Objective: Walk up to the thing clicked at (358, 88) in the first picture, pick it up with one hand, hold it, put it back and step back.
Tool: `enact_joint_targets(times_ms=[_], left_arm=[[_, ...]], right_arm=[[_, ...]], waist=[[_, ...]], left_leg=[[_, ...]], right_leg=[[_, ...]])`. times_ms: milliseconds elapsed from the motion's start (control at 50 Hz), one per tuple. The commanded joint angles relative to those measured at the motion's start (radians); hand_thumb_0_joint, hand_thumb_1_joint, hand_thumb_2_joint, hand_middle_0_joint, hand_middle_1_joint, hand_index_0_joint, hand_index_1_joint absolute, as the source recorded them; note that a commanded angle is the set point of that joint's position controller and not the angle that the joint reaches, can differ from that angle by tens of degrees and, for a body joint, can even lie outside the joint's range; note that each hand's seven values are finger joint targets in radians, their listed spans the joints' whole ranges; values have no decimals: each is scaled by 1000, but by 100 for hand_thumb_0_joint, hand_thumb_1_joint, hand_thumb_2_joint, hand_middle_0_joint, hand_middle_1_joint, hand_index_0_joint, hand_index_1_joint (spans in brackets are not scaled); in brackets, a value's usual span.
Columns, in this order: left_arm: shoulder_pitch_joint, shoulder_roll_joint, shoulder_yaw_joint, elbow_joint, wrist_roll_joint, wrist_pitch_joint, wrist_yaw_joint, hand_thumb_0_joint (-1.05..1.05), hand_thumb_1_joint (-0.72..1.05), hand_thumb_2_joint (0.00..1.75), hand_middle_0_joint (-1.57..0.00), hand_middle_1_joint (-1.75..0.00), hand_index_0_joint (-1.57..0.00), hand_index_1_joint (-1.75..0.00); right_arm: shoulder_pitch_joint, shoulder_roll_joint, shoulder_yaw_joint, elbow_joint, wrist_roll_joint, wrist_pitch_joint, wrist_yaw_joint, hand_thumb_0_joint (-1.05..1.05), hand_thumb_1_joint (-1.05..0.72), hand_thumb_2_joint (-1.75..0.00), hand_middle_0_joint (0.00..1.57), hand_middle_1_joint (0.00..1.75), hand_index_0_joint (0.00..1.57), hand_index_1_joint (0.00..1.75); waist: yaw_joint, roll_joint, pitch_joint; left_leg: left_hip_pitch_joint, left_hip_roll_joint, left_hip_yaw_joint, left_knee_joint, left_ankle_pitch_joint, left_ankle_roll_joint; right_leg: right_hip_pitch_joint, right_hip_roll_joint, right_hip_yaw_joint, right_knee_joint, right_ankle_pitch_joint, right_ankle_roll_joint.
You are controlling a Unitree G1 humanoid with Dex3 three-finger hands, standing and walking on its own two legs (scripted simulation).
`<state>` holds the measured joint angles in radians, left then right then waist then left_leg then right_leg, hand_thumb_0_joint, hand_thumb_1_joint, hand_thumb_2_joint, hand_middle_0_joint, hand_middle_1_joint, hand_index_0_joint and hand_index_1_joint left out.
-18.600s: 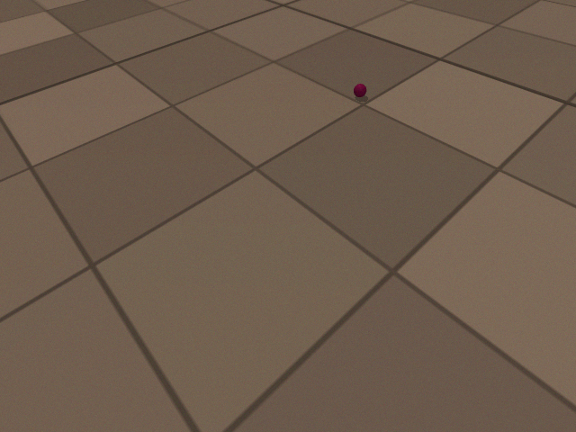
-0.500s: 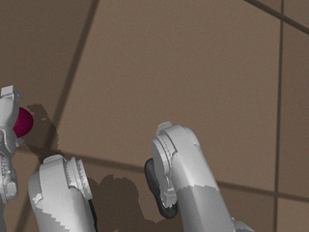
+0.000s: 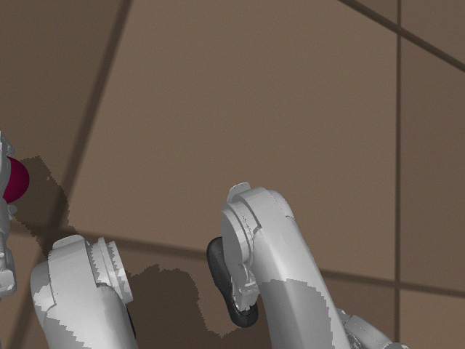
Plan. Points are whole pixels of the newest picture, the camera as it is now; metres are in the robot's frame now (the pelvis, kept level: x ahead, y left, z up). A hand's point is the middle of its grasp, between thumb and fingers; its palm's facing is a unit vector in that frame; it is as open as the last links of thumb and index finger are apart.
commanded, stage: close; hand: left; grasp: from above
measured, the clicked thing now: out of the picture +0.44 +0.28 -0.26
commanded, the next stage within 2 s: settle in 1.30 s
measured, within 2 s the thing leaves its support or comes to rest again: leaves its support in 1.72 s
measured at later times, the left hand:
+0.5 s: hand out of the picture +0.41 +0.28 -0.24, palm faces -0.44 -0.14 -0.89, open 11.1 cm
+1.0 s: hand out of the picture +0.42 +0.28 -0.24, palm faces -0.45 -0.13 -0.88, open 11.1 cm
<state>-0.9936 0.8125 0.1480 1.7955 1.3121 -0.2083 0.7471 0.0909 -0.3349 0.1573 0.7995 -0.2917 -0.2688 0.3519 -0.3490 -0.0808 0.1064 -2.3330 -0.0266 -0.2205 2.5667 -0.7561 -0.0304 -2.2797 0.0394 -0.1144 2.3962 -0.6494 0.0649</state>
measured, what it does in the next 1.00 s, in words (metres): stands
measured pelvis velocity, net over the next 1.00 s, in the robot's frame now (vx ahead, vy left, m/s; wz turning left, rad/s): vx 0.00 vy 0.00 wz -0.01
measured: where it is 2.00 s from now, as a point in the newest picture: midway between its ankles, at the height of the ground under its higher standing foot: (184, 327)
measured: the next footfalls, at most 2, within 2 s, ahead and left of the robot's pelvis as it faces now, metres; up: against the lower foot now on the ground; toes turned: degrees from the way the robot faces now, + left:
none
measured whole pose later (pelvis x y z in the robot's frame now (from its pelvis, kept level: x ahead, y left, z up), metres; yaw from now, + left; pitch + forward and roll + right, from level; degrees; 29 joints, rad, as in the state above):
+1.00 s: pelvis +0.00 +0.00 +0.01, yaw -1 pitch +29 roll -12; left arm -1.01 0.84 0.12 1.81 1.29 -0.22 0.74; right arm 0.10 -0.34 0.19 0.77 -0.29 -0.29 0.36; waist -0.36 -0.08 0.13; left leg -2.32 -0.02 -0.23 2.55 -0.75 -0.03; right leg -2.26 0.04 -0.12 2.37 -0.64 0.07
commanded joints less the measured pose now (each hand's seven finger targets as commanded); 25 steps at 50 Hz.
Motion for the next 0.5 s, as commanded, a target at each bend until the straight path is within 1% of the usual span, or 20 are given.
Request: enact_joint_targets(times_ms=[0,40,60,100,120,160,180,200,220,240,260,280,320,340,360,380,420,440,460,480], left_arm=[[-195,161,-14,-50,-21,2,15,0,-11,79,-19,-117,-31,-105],[-201,171,-17,-55,-23,-4,12,0,-10,82,-19,-118,-31,-106],[-209,183,-5,-52,-24,-7,12,0,-9,83,-21,-118,-32,-106],[-188,162,-23,-36,-26,-11,5,0,-8,81,-22,-116,-33,-105],[-164,172,-11,-46,-30,-15,9,0,-8,83,-23,-116,-33,-105],[-179,168,-20,-47,-28,-21,12,0,-5,81,-23,-117,-35,-106],[-175,163,-27,-46,-30,-24,13,0,-4,82,-24,-118,-35,-106],[-202,164,-33,-50,-26,-26,13,0,-4,83,-25,-118,-36,-106],[-207,168,-33,-69,-25,-30,15,0,-3,84,-26,-119,-37,-107],[-211,185,-23,-80,-25,-30,21,0,-2,84,-28,-118,-38,-106],[-205,189,-12,-74,-21,-29,24,0,-1,83,-27,-117,-38,-106],[-197,188,-13,-73,-22,-29,27,0,-2,82,-27,-117,-38,-106],[-230,169,-30,-79,-16,-29,29,0,-2,84,-28,-116,-38,-105],[-229,178,-24,-99,-17,-29,36,0,-2,84,-28,-115,-38,-105],[-241,182,-24,-81,-15,-23,36,0,-2,85,-29,-115,-39,-106],[-247,192,-23,-101,-12,-23,40,0,-1,83,-30,-114,-39,-104],[-251,194,-13,-111,-12,-18,45,0,0,84,-31,-115,-40,-105],[-247,178,-20,-80,-11,-14,41,0,1,86,-31,-116,-41,-106],[-248,167,-27,-86,-12,-13,38,0,2,87,-33,-114,-42,-105],[-248,177,-25,-94,-11,-13,38,0,2,88,-33,-114,-42,-105]], right_arm=[[198,-295,-74,15,9,-9,1,0,-89,-90,20,30,20,30],[199,-296,-67,13,10,-10,2,0,-89,-90,20,30,20,30],[215,-302,-65,8,8,-8,3,0,-90,-90,20,30,20,30],[202,-295,-58,6,10,-13,6,0,-90,-90,20,30,20,30],[210,-304,-64,8,8,-9,4,0,-89,-90,20,30,20,30],[204,-302,-58,-2,9,-6,3,0,-90,-90,20,30,20,30],[193,-298,-59,2,13,-4,2,0,-90,-90,20,30,20,30],[202,-299,-56,3,10,-6,4,0,-90,-90,20,30,20,30],[197,-299,-56,-1,11,-6,2,0,-90,-90,20,30,20,30],[194,-306,-58,-1,14,-5,1,0,-90,-90,20,30,20,30],[217,-307,-60,-3,12,-2,3,0,-90,-90,20,30,20,30],[205,-304,-57,-2,11,1,0,0,-90,-90,20,30,20,30],[200,-302,-57,-1,13,-7,3,0,-90,-90,20,30,20,30],[203,-309,-61,6,8,-5,2,0,-90,-90,20,30,20,30],[194,-301,-53,-3,15,-9,1,0,-90,-90,20,30,20,30],[198,-316,-64,7,15,-8,-2,0,-90,-90,20,30,20,30],[205,-316,-73,1,15,-7,-2,0,-90,-90,20,30,20,30],[205,-302,-63,5,16,-9,0,0,-90,-90,20,30,20,30],[206,-315,-73,7,14,-13,1,0,-90,-90,20,30,20,30],[201,-311,-71,7,16,-17,3,0,-90,-90,20,30,20,30]], waist=[[-42,405,-622],[-45,398,-624],[-51,396,-631],[-48,384,-603],[-36,393,-633],[-41,396,-629],[-35,398,-625],[-49,406,-616],[-43,394,-625],[-35,406,-634],[-42,422,-642],[-32,411,-652],[-52,410,-617],[-47,420,-643],[-54,399,-618],[-46,422,-626],[-43,436,-659],[-56,421,-630],[-58,418,-621],[-53,428,-616]], left_leg=[[431,18,112,-274,234,44],[428,19,110,-272,236,46],[431,17,108,-275,242,48],[429,18,101,-276,230,45],[442,18,103,-286,244,45],[439,19,97,-290,234,44],[434,20,97,-292,222,43],[429,20,98,-288,215,44],[426,20,100,-284,207,46],[431,20,93,-296,209,44],[447,20,97,-294,229,43],[435,20,102,-290,222,44],[436,21,94,-286,212,41],[446,22,98,-291,226,41],[428,22,95,-279,202,44],[436,22,96,-297,193,41],[461,24,97,-297,217,38],[439,24,97,-286,201,39],[437,22,98,-289,201,40],[439,23,97,-290,206,39]], right_leg=[[386,25,-124,-200,243,-83],[399,27,-124,-207,244,-82],[403,25,-128,-206,249,-82],[383,21,-131,-195,236,-81],[406,27,-131,-209,244,-82],[400,26,-134,-207,239,-84],[400,30,-130,-208,230,-86],[395,29,-131,-205,227,-85],[398,30,-130,-211,218,-84],[391,29,-132,-209,215,-87],[405,30,-133,-207,234,-88],[414,34,-129,-211,229,-87],[378,28,-134,-200,222,-86],[400,34,-132,-213,231,-87],[376,30,-134,-206,217,-85],[373,30,-132,-217,201,-88],[389,33,-129,-214,223,-90],[378,31,-132,-208,212,-89],[369,31,-132,-210,213,-87],[366,28,-132,-209,212,-87]])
